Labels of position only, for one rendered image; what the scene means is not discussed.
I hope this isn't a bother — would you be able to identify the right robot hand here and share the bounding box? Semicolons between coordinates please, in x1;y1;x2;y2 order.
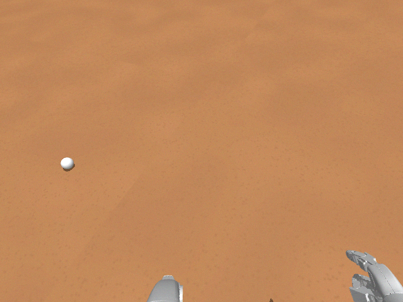
346;250;403;302

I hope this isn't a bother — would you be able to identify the ball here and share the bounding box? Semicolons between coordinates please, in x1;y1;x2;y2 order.
60;157;74;169

